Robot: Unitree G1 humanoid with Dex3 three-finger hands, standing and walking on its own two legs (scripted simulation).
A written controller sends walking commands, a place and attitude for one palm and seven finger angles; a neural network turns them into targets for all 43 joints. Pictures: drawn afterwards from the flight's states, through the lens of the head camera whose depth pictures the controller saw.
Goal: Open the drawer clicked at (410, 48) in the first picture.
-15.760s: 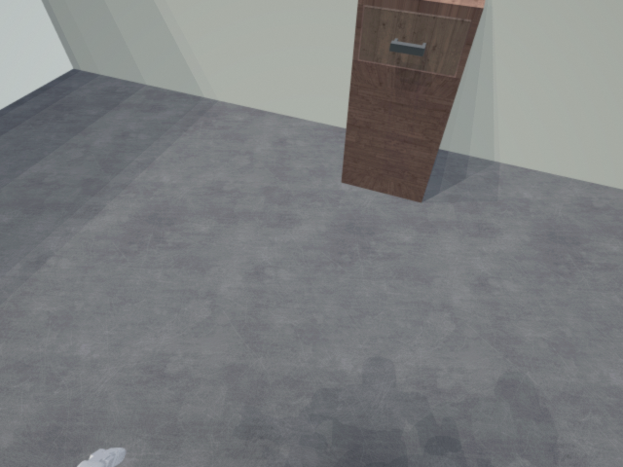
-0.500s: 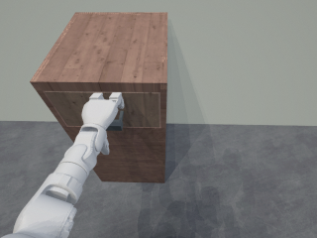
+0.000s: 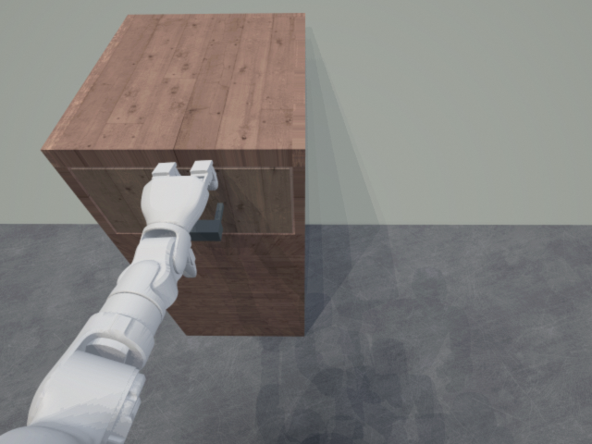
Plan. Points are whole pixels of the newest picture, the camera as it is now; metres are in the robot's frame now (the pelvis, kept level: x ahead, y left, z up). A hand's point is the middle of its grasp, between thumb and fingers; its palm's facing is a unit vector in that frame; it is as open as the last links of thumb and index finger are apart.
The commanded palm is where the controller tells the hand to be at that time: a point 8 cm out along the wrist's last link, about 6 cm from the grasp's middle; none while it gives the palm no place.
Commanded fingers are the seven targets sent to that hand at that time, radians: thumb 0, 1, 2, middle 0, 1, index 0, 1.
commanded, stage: lower the fingers behind the handle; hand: left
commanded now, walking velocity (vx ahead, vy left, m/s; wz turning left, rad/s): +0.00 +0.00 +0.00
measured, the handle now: (189, 219) +0.48 +0.19 -0.03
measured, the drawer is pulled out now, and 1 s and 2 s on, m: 0.00 0.00 0.00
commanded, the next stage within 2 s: close the thumb around the handle in 1.70 s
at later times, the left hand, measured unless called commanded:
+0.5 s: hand (185, 236) +0.43 +0.18 +0.00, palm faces -0.04 -0.03 -1.00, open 13.9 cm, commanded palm +0.41 +0.18 +0.06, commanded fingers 0.00 -0.50 0.30 -0.30 -1.20 -0.30 -1.20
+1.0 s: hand (188, 244) +0.43 +0.18 -0.03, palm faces -0.05 -0.04 -1.00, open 13.8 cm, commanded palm +0.40 +0.18 +0.03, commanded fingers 0.00 -0.50 0.30 -0.30 -1.20 -0.30 -1.20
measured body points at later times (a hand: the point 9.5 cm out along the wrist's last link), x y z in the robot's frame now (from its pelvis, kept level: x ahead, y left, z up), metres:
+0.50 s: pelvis +0.00 +0.00 -0.01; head +0.07 -0.01 +0.44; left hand +0.43 +0.18 +0.05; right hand +0.08 -0.26 -0.14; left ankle +0.01 +0.08 -0.71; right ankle -0.04 -0.08 -0.71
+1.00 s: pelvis +0.00 +0.00 -0.02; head +0.07 +0.00 +0.43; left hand +0.43 +0.18 +0.03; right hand +0.05 -0.26 -0.15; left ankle +0.01 +0.08 -0.71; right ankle -0.04 -0.08 -0.71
